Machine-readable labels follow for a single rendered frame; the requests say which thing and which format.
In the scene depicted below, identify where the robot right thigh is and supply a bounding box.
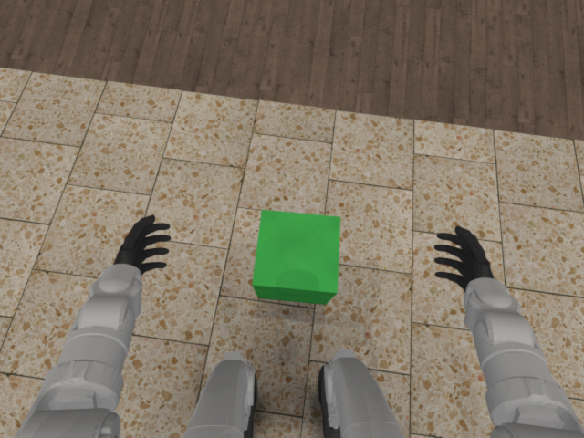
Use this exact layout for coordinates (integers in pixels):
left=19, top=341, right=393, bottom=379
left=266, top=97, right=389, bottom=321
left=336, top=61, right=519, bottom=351
left=324, top=357, right=404, bottom=438

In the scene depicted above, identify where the robot right shin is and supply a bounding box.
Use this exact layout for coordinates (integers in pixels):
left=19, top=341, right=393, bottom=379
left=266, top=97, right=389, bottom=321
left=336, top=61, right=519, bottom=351
left=328, top=349, right=365, bottom=427

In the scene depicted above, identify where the robot left hand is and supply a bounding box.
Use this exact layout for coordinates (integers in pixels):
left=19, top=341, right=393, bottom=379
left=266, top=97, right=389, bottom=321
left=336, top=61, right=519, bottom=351
left=113, top=215, right=171, bottom=274

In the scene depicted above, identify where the robot right hand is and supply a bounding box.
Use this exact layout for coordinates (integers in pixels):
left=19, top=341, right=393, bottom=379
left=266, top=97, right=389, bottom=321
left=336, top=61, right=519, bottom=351
left=434, top=226, right=494, bottom=292

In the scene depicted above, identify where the robot right forearm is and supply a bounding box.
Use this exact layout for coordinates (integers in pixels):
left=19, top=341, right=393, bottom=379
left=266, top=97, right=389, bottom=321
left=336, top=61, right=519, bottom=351
left=464, top=277, right=584, bottom=434

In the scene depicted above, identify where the carton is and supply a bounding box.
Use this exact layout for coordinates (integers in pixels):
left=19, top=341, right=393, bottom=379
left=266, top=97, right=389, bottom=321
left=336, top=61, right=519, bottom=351
left=252, top=210, right=340, bottom=305

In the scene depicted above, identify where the left robot upper arm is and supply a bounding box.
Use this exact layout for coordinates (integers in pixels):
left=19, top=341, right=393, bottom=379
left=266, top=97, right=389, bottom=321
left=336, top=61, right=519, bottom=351
left=19, top=408, right=120, bottom=438

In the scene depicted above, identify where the robot left forearm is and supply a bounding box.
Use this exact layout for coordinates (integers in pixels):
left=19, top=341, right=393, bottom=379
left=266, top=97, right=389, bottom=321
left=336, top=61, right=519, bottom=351
left=14, top=264, right=142, bottom=438

